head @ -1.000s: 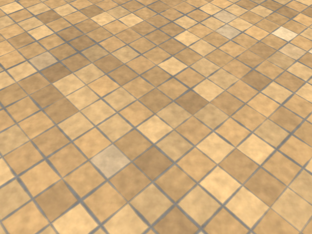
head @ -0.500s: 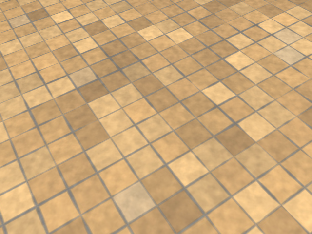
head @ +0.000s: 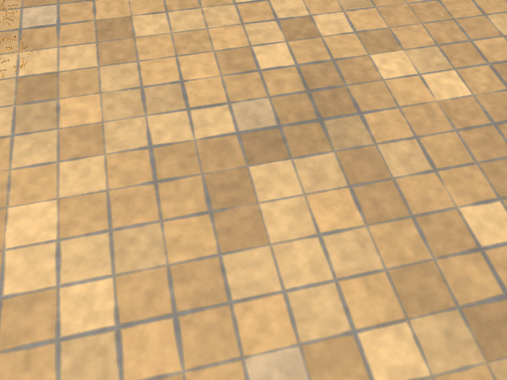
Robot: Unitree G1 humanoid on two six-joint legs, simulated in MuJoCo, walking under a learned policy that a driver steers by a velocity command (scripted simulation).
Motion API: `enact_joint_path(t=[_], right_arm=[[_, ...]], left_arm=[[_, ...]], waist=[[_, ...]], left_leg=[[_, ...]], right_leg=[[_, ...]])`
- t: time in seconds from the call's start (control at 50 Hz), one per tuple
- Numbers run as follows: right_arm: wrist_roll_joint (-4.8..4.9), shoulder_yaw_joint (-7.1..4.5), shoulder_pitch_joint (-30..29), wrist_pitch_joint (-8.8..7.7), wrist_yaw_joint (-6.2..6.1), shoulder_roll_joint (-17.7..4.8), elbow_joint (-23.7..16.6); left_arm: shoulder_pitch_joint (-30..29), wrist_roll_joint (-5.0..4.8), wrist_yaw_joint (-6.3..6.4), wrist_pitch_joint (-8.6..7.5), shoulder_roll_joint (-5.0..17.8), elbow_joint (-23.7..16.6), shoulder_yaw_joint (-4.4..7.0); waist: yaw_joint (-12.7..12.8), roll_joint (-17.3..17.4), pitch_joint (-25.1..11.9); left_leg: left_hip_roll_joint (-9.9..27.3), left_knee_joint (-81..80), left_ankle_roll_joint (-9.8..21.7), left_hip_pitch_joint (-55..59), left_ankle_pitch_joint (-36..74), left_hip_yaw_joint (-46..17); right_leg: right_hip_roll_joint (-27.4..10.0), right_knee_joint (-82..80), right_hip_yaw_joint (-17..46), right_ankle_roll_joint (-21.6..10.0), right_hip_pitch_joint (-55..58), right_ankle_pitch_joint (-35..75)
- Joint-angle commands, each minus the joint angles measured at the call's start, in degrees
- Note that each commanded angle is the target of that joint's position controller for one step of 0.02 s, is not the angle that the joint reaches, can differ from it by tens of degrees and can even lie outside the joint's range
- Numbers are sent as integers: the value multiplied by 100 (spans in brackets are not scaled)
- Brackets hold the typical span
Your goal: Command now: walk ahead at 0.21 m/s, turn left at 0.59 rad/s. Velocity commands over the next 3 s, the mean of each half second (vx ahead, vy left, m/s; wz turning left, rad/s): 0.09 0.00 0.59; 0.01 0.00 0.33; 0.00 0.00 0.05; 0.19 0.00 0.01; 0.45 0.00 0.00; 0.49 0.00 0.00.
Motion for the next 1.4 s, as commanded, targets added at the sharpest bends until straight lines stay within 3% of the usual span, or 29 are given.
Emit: enact_joint_path(t=[0.02, 0.06, 0.18, 0.32, 0.4, 0.46, 0.48, 0.5, 0.52, 0.54, 0.56, 0.58, 0.6, 0.64, 0.76, 0.82, 0.86, 0.9, 0.92, 0.94, 0.96, 1.0, 1.04, 1.08, 1.14, 1.16, 1.2, 1.22, 1.4], right_arm=[[41, -128, 309, -99, -41, -644, -279], [-9, -179, 465, -131, -26, -842, -273], [-7, -194, 942, -2, -93, -915, -310], [-80, -233, 1206, 131, -143, -1000, -397], [-95, -263, 1056, 206, -118, -1098, -494], [-19, -271, 603, 237, -98, -1137, -614], [54, -254, 350, 230, -106, -1099, -697], [92, -161, 546, 200, -109, -759, -787], [55, -118, 1143, 229, -145, -531, -817], [-169, -223, 1209, 290, -163, -1021, -670], [-178, -273, 1020, 322, -130, -1118, -602], [-145, -278, 911, 366, -68, -1070, -564], [-106, -260, 825, 406, 13, -1018, -586], [-19, -198, 774, 436, 113, -901, -597], [-28, -6, 344, 493, 91, -628, -663], [6, 96, 219, 489, 62, -553, -627], [2, 139, 372, 443, 38, -521, -513], [-102, 179, 468, 321, -17, -605, -410], [-207, 159, 464, 242, -56, -962, -473], [-128, 140, 72, 223, -82, -1174, -467], [-137, 211, -112, 168, -71, -845, -472], [-154, 338, -354, 113, -114, -585, -370], [-79, 356, -217, 63, -174, -620, -217], [-31, 378, -132, 45, -184, -592, -80], [-21, 365, -20, 56, -169, -591, 87], [-14, 342, 153, 76, -144, -568, 172], [-27, 333, 71, 96, -165, -576, 367], [-18, 324, 81, 90, -165, -584, 430], [-17, 339, 189, 57, -178, -500, 994]], left_arm=[[645, 107, -2, 198, 527, -243, 127], [553, 74, -6, 285, 457, -317, 104], [-335, 36, 34, 403, 651, -677, 112], [-859, -60, 88, 389, 736, -950, 62], [-858, -137, 118, 326, 804, -1062, 28], [-412, -149, 159, 261, 845, -1018, 21], [-96, -86, 195, 212, 891, -952, 34], [31, -9, 260, 185, 1267, -974, 108], [-341, -48, 241, 245, 1707, -1152, 138], [71, -106, 194, 317, 1520, -1047, 151], [-28, -111, 171, 332, 1129, -1081, 37], [-356, -92, 158, 349, 940, -1142, -14], [-514, -50, 165, 354, 919, -1179, -28], [-412, 5, 155, 326, 1007, -1116, 0], [-67, -5, 54, 258, 1116, -880, 46], [-39, 31, -38, 303, 1210, -782, 71], [-43, 5, -67, 371, 1259, -698, 83], [94, -38, -81, 396, 1133, -600, 44], [318, -11, -128, 373, 778, -697, -41], [216, -94, -63, 424, 549, -746, -129], [91, -93, -18, 501, 810, -625, -72], [66, -116, -35, 517, 804, -501, -47], [225, -42, -39, 482, 751, -340, -58], [352, -53, -9, 442, 622, -177, -113], [350, 1, 30, 355, 790, -20, -134], [224, -65, 9, 355, 1013, 81, -75], [272, -60, -40, 325, 721, 226, -137], [261, -47, -28, 317, 710, 285, -141], [269, -51, 37, 281, 642, 747, -188]], waist=[[129, 97, -1027], [126, 123, -1116], [-192, 407, -1037], [-373, 528, -840], [-353, 607, -806], [-50, 673, -764], [163, 563, -795], [51, -329, -1073], [-346, -1415, -1095], [-165, -1071, -1288], [-218, -547, -1049], [-303, -370, -761], [-332, -576, -722], [-245, -837, -792], [-35, -886, -916], [46, -1075, -911], [-68, -1031, -892], [-179, -579, -843], [-10, 561, -1081], [45, 1376, -749], [-36, 1023, -552], [81, 975, -379], [75, 1042, -549], [93, 812, -734], [13, 552, -719], [-188, 139, -402], [-28, -5, -273], [-39, -68, -311], [-30, -5, -412]], left_leg=[[1567, -888, 877, 1077, 4625, -1499], [1457, -873, 811, 989, 4743, -1449], [1373, -847, 482, 1373, 3776, -1953], [1468, -502, 579, 1848, 3764, -2650], [1413, -237, 566, 1812, 3994, -3069], [1086, -54, 179, 1390, 3227, -3281], [832, 214, -99, 933, 2592, -3176], [376, 1145, -435, 357, 892, -2517], [-687, 2050, -648, -819, -2774, -1386], [-293, 3319, -739, -848, -3018, -1000], [-113, 3767, -782, -850, -2590, -1066], [37, 3898, -864, -818, -2174, -1038], [73, 3916, -931, -812, -1882, -1007], [-35, 3885, -1045, -748, -1639, -914], [111, 2298, -1001, -371, -1699, -788], [195, 1207, -876, 343, -1686, -456], [220, 223, -767, 828, -1152, -294], [511, -1326, -587, 1800, 142, -680], [1753, -1694, -389, 2275, 313, -2124], [2432, -1527, 266, 935, 1166, -2522], [2240, -1547, 423, 657, 785, -2377], [1772, -1487, 194, 704, 810, -1900], [1554, -1202, 96, 1102, 1754, -1630], [1508, -973, 43, 1258, 2120, -1522], [1198, -1019, -342, 798, 600, -1532], [962, -1235, -389, 766, 227, -1395], [948, -1117, -389, 1003, 192, -1309], [959, -1061, -388, 1076, 334, -1296], [941, -1153, -435, 955, 231, -1239]], right_leg=[[-75, -334, 258, 95, -425, 241], [-12, -634, 231, 131, -461, 468], [67, -1357, 393, 163, -1057, 963], [349, -2137, 589, 46, -1048, 555], [579, -2820, 643, -94, -454, 198], [708, -4234, 629, -191, 680, 577], [551, -5090, 709, -250, 1466, 1333], [-568, -5480, 1618, -543, 2300, 2050], [-1937, -5389, 3164, -1322, 2744, 4356], [-2196, -5158, 3184, -1889, 2501, 4991], [-1836, -5131, 2568, -1814, 2199, 4869], [-1380, -5193, 1858, -1575, 1881, 4366], [-1039, -5223, 1482, -1363, 1831, 4061], [-744, -5159, 1046, -1311, 1849, 4438], [-897, -5140, 990, -1462, 2055, 3938], [-856, -5095, 962, -1431, 1751, 3600], [-805, -4913, 957, -1335, 1596, 3502], [-647, -4625, 839, -816, 946, 2777], [-217, -3834, 416, -457, 460, 1454], [346, -3968, 98, -291, 780, -351], [243, -3544, 307, -255, 1067, -441], [326, -3629, 335, -276, 1030, -90], [391, -3844, 269, -229, 1090, 207], [388, -4407, 233, -167, 1406, 599], [-58, -5171, 595, -129, 2166, 2007], [-35, -4992, 623, -200, 1761, 1949], [-14, -5205, 626, -201, 1484, 1665], [-5, -5257, 635, -205, 1472, 1658], [-48, -5334, 684, -315, 1654, 1522]])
